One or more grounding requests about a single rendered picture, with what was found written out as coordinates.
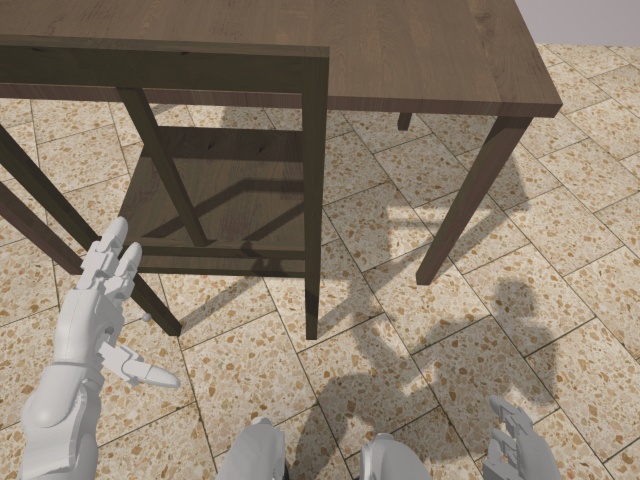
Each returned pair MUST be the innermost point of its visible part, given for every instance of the chair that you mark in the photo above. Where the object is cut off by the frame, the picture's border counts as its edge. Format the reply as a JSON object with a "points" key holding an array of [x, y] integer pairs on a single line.
{"points": [[201, 201]]}

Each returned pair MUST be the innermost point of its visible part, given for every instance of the robot right hand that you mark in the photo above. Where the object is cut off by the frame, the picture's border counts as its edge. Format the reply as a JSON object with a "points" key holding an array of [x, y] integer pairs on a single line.
{"points": [[529, 457]]}

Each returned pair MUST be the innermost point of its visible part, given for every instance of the table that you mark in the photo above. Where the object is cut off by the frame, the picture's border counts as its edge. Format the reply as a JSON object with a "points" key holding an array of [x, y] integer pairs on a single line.
{"points": [[463, 57]]}

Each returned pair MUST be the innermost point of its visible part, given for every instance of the robot left hand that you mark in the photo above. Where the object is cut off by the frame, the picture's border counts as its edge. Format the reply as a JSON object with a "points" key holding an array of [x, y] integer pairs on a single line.
{"points": [[94, 304]]}

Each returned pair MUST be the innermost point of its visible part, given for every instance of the robot thigh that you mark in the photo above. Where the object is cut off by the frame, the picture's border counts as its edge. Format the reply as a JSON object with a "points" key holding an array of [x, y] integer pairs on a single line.
{"points": [[258, 453], [390, 460]]}

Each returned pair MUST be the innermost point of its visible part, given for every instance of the robot right thigh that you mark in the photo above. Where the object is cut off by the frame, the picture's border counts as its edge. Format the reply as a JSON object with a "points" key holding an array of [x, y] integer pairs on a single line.
{"points": [[390, 460]]}

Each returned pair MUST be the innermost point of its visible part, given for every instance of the robot left forearm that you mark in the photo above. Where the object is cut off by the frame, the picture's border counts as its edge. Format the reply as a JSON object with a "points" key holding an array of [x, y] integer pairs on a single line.
{"points": [[59, 422]]}

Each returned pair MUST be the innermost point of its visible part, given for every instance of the robot left thigh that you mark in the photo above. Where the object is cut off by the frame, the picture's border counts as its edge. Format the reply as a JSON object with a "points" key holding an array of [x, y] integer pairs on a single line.
{"points": [[258, 453]]}

